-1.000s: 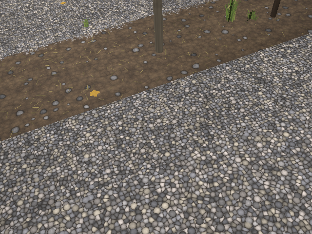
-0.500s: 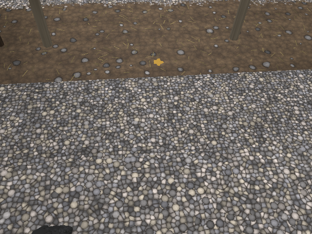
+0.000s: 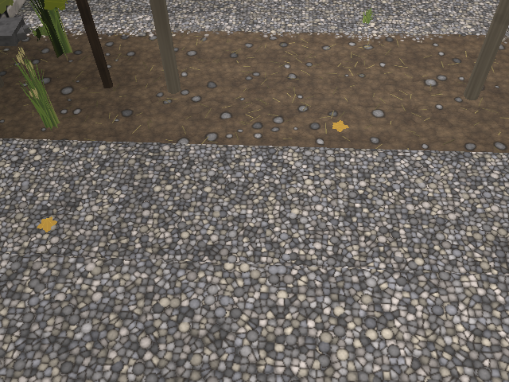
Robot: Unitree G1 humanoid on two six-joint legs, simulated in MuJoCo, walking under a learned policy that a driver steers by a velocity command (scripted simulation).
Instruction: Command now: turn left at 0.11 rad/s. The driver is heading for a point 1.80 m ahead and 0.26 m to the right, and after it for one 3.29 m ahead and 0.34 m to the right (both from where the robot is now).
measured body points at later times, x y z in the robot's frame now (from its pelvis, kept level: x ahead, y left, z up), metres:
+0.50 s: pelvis +0.01 +0.01 +0.01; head +0.00 +0.01 +0.46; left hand +0.08 +0.29 -0.12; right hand +0.08 -0.25 -0.12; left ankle -0.03 +0.15 -0.74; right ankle -0.01 -0.09 -0.72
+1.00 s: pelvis +0.22 +0.00 -0.04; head +0.24 -0.02 +0.41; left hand +0.11 +0.26 -0.15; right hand +0.47 -0.21 -0.11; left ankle +0.45 +0.15 -0.72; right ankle +0.00 -0.09 -0.74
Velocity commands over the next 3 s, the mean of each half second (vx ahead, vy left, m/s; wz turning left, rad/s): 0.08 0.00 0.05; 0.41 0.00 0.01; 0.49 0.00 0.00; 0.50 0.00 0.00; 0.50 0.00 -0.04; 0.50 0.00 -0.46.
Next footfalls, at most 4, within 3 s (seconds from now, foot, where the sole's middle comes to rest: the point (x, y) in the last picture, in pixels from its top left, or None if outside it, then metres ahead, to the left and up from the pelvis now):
1.14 left None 0.51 0.13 -0.95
1.58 right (303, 311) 0.76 -0.09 -0.95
2.38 left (205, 235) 1.18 0.27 -1.12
2.88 right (268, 184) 1.45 0.02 -1.12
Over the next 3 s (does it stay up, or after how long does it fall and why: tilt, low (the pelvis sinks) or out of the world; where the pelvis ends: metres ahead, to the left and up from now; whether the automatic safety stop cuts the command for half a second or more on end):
stays up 1.36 0.11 -0.36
